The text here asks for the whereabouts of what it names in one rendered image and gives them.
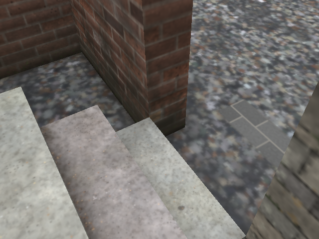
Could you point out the stairs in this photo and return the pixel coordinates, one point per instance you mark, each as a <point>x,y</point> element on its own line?
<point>78,178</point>

